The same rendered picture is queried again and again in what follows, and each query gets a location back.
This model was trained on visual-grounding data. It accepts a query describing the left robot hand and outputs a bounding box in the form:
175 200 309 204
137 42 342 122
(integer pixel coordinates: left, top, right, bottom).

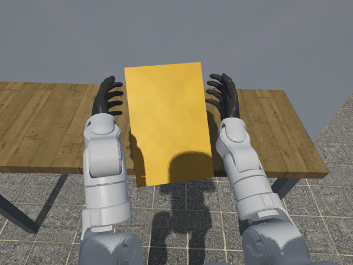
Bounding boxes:
92 76 124 116

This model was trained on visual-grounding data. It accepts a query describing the left robot upper arm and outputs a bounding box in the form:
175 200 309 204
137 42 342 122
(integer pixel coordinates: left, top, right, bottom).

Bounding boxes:
79 232 143 265

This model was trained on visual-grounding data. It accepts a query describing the carton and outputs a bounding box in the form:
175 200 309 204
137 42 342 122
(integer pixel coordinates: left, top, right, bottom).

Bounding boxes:
124 62 214 188

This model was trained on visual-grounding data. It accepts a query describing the right robot upper arm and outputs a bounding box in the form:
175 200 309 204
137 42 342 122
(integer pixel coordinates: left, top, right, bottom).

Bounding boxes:
242 221 340 265

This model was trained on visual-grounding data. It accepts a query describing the robot left forearm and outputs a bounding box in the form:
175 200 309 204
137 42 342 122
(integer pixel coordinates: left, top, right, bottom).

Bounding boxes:
78 113 132 265

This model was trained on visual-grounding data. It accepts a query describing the right robot hand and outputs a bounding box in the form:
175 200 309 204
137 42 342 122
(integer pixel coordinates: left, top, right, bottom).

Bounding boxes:
205 73 240 121

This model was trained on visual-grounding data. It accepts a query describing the robot right forearm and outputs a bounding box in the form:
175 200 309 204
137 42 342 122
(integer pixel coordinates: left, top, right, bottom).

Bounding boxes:
216 118 310 257

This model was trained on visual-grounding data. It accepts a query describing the table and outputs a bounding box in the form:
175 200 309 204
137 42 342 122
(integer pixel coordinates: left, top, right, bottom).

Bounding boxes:
0 81 329 236

